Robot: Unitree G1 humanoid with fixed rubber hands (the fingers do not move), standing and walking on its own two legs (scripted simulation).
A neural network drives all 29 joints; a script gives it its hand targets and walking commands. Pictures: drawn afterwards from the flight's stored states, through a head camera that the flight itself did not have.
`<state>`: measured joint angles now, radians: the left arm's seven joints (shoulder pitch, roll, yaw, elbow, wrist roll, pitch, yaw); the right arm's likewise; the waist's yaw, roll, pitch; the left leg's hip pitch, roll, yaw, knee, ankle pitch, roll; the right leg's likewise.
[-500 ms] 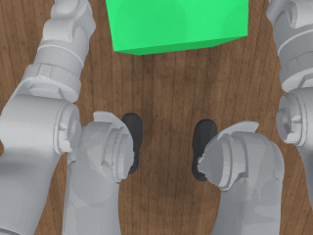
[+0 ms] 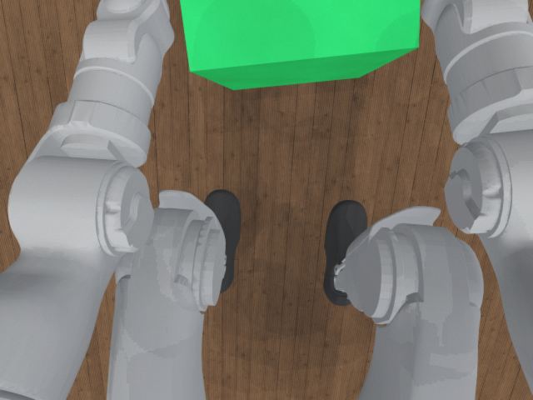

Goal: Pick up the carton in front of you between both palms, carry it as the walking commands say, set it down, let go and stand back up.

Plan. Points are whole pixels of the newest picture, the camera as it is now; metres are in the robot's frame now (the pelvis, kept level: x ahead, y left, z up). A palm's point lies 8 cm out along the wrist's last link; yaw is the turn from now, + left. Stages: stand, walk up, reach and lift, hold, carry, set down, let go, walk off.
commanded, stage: reach and lift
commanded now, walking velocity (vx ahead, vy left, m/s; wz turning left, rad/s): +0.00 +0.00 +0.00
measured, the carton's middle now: out of the picture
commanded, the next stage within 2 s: none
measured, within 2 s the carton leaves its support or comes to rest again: leaves its support in 0.12 s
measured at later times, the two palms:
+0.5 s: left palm out of the picture +0.51 +0.12 +0.00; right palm out of the picture +0.51 -0.18 +0.00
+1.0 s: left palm out of the picture +0.49 +0.13 +0.14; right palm out of the picture +0.48 -0.17 +0.14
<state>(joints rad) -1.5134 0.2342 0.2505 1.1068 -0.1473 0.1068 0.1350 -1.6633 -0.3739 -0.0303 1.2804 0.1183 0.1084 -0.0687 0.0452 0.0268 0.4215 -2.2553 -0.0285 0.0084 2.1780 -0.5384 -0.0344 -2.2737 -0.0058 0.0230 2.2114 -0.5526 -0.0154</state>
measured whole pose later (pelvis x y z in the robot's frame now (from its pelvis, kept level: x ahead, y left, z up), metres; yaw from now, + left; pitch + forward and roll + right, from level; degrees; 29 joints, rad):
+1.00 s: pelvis +0.03 +0.01 +0.18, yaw -5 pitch +39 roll +1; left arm -0.85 -0.08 0.47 0.57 0.19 0.40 0.06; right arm -0.89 0.01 -0.40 0.64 -0.20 0.41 -0.02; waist 0.02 0.00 -0.21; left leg -1.76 -0.06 -0.05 1.59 -0.51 -0.04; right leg -1.79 0.05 0.06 1.59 -0.48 0.03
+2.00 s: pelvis +0.10 +0.01 +0.41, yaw -5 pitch -2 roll +0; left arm -0.29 -0.16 0.29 0.40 0.26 0.58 0.00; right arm -0.29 0.16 -0.28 0.39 -0.26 0.59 0.00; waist 0.00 0.00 -0.05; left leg -0.22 -0.02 -0.07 0.50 -0.25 0.00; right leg -0.23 0.02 0.07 0.49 -0.23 0.01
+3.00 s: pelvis +0.11 +0.01 +0.41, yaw -5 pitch -6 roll +0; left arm -0.24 -0.15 0.21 0.23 0.26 0.71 -0.01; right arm -0.23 0.15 -0.20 0.22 -0.26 0.71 0.00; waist 0.00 0.00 0.02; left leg -0.06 -0.02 -0.07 0.37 -0.21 0.00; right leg -0.08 0.02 0.07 0.37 -0.19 0.01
